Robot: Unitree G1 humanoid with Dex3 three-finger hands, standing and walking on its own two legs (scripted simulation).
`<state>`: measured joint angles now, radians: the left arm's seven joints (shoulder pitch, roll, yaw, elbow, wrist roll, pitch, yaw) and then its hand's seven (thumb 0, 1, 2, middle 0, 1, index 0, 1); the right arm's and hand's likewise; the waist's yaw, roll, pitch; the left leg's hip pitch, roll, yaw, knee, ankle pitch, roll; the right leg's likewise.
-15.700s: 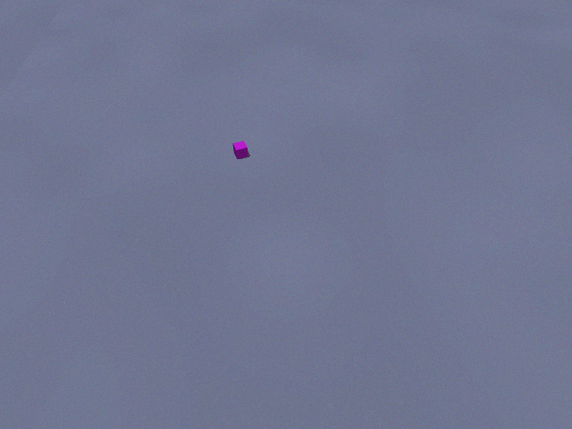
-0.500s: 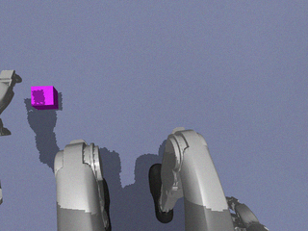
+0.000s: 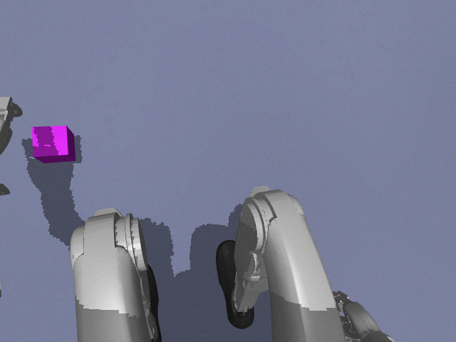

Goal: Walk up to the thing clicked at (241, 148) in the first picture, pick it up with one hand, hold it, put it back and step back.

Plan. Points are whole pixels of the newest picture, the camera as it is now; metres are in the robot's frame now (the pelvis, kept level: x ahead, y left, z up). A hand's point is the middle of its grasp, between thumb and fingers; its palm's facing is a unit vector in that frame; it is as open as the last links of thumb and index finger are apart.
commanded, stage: approach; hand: left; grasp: from above
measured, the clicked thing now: (55, 144) +0.47 +0.29 -0.30
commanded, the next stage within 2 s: close in in 0.44 s
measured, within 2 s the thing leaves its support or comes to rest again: neither
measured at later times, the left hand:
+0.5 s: hand (59, 115) +0.50 +0.26 -0.19, palm faces -0.38 -0.02 -0.92, open 13.8 cm
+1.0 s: hand (39, 150) +0.44 +0.30 -0.23, palm faces -0.46 -0.07 -0.89, open 14.0 cm
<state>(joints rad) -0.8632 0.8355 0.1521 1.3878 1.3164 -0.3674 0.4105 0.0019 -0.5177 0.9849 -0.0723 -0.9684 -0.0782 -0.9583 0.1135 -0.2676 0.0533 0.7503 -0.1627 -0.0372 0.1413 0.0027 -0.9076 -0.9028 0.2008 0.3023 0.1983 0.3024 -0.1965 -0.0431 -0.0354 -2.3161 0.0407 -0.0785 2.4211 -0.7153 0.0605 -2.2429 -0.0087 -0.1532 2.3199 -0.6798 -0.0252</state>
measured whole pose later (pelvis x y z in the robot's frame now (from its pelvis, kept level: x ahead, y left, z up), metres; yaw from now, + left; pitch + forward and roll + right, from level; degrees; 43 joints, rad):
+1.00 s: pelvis +0.00 +0.00 -0.02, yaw -2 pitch +31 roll -11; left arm -0.99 0.88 0.07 1.56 1.39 -0.40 0.52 0.00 -0.46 0.91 -0.08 -0.97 -0.12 -0.93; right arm 0.11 -0.30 0.14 0.72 -0.20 -0.09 0.16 0.00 -0.90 -0.90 0.20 0.30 0.20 0.30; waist -0.29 -0.10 0.03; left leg -2.35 0.04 -0.12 2.50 -0.71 0.06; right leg -2.26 0.00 -0.19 2.37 -0.66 -0.02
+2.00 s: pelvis -0.01 +0.00 -0.03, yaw -6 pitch +28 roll -14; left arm -1.04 1.05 0.14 1.73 1.36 -0.27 0.61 0.00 -0.44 0.91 -0.08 -0.98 -0.11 -0.95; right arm 0.10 -0.34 0.28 0.64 -0.25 -0.24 0.25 0.00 -0.91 -0.90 0.20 0.30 0.20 0.30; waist -0.39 -0.15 0.15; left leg -2.36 0.05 -0.19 2.56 -0.72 0.06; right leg -2.25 0.02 -0.25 2.38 -0.64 -0.01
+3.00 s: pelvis -0.01 +0.00 -0.03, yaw -7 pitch +27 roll -15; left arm -1.02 1.07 0.11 1.71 1.33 -0.29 0.61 0.00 -0.12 0.70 -0.25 -0.93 -0.33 -0.85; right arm 0.10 -0.34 0.32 0.62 -0.25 -0.26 0.26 0.00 -0.90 -0.90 0.20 0.30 0.20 0.30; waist -0.38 -0.16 0.18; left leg -2.34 0.06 -0.22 2.56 -0.73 0.06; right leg -2.23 0.04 -0.27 2.36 -0.63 -0.01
